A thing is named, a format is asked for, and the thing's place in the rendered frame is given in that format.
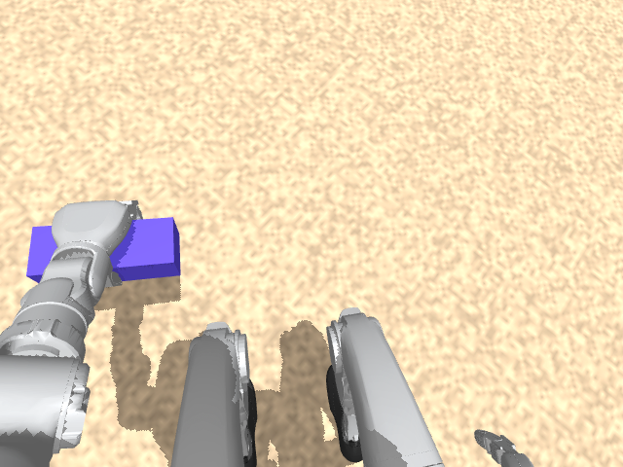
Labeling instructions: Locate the right robot hand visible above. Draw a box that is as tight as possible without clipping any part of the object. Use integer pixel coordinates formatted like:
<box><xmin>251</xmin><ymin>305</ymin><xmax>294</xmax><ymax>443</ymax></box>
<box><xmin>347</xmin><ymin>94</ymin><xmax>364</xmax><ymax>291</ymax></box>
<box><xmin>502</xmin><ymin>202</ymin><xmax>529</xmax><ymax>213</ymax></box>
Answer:
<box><xmin>474</xmin><ymin>429</ymin><xmax>534</xmax><ymax>467</ymax></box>

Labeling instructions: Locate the right robot foot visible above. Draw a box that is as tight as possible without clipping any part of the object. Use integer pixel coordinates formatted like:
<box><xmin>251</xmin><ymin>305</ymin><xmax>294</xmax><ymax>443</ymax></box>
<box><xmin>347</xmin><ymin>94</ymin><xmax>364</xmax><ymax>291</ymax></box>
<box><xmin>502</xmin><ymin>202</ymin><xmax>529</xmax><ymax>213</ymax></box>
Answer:
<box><xmin>326</xmin><ymin>365</ymin><xmax>363</xmax><ymax>462</ymax></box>

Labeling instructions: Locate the left robot hand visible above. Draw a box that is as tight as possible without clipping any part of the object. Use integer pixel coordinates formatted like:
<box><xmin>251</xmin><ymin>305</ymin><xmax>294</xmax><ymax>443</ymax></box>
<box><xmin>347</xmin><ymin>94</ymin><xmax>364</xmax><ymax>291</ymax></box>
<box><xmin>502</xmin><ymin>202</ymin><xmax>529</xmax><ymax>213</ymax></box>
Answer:
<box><xmin>52</xmin><ymin>200</ymin><xmax>143</xmax><ymax>287</ymax></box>

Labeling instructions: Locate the left robot arm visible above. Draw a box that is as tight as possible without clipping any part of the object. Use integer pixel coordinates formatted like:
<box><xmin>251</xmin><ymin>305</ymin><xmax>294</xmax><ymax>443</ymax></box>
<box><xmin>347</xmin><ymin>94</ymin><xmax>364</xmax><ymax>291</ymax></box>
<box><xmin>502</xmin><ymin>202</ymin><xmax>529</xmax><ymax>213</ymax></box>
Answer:
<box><xmin>0</xmin><ymin>242</ymin><xmax>111</xmax><ymax>467</ymax></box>

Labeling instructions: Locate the carton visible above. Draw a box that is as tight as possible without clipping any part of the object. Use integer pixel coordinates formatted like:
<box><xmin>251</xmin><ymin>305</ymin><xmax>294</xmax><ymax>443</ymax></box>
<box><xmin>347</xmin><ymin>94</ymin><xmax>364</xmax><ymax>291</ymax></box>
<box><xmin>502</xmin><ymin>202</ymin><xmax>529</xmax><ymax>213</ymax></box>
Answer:
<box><xmin>26</xmin><ymin>217</ymin><xmax>181</xmax><ymax>283</ymax></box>

